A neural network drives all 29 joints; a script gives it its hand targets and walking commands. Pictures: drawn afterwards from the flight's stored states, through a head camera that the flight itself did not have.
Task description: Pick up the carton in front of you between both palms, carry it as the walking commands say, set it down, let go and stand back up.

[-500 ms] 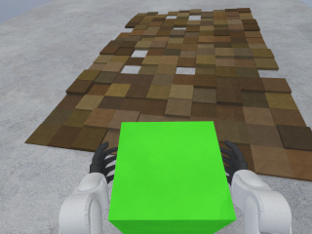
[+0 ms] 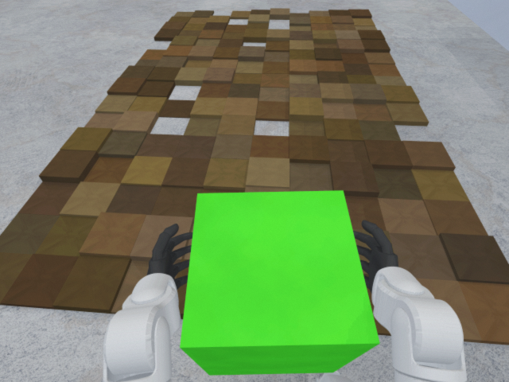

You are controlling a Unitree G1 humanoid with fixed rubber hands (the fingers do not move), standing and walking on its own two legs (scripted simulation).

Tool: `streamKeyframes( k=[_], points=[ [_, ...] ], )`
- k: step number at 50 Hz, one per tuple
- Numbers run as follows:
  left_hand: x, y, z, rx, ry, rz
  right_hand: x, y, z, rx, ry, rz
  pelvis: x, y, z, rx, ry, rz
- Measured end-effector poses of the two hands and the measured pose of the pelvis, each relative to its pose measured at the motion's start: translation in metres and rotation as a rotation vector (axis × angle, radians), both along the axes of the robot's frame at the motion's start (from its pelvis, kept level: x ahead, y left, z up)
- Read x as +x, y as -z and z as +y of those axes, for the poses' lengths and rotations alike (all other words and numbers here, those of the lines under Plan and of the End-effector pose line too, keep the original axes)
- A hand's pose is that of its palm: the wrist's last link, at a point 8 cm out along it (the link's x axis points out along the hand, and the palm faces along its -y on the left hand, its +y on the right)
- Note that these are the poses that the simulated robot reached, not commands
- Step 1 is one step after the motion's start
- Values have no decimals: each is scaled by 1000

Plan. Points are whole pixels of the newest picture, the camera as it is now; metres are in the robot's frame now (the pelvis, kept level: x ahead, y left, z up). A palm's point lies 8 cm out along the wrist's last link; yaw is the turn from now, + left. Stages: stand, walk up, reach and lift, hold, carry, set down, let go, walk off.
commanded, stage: carry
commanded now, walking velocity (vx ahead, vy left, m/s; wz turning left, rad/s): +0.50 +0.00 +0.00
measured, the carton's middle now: (270, 290) +0.27 +0.00 +0.02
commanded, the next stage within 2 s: none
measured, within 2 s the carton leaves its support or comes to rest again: neither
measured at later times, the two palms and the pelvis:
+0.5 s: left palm (209, 114) +0.65 +0.12 +0.09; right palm (336, 109) +0.68 -0.18 +0.08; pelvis +0.30 -0.06 -0.01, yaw +2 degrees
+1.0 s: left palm (208, 33) +1.01 +0.14 +0.14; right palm (310, 31) +1.00 -0.16 +0.14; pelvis +0.65 +0.01 +0.01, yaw -1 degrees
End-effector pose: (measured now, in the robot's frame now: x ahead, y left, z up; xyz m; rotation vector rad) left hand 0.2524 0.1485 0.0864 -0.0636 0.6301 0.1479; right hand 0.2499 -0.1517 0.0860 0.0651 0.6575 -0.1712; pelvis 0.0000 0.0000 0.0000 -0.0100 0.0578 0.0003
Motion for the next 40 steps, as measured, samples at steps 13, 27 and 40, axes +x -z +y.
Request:
streamKeyframes(
  k=[13, 27, 40],
  points=[
    [237, 5, -28, 53, -112, -19, 266, 20, -26, 49, -64, -25, 164, 36, -46, 19, -41, -15],
    [431, -11, -31, -14, -133, -66, 456, 0, -29, 88, -31, -72, 333, 14, -53, 22, -19, 46],
    [640, -13, -22, -50, -8, -96, 628, -9, -20, 49, 78, -108, 538, 25, -6, 15, 5, 14]
  ],
)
